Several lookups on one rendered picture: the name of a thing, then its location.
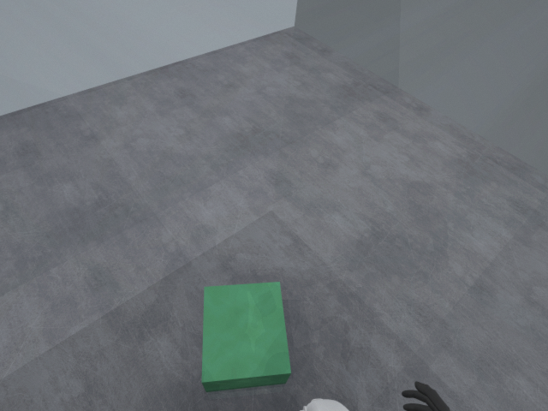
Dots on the carton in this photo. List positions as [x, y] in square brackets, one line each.
[244, 337]

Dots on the right robot hand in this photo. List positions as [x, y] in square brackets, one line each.
[425, 394]

